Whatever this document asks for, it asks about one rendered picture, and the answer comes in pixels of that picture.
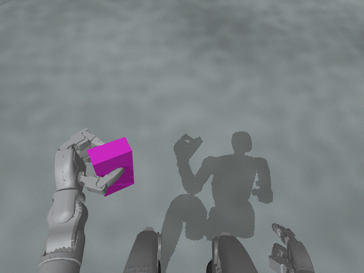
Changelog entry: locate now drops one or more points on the carton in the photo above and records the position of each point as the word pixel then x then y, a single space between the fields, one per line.
pixel 110 156

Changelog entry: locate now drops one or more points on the right robot hand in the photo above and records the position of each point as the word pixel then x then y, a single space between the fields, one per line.
pixel 292 259

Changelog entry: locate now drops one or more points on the left robot hand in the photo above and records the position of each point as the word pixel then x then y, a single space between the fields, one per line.
pixel 70 168

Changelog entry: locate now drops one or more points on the left robot arm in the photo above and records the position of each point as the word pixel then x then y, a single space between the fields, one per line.
pixel 64 246

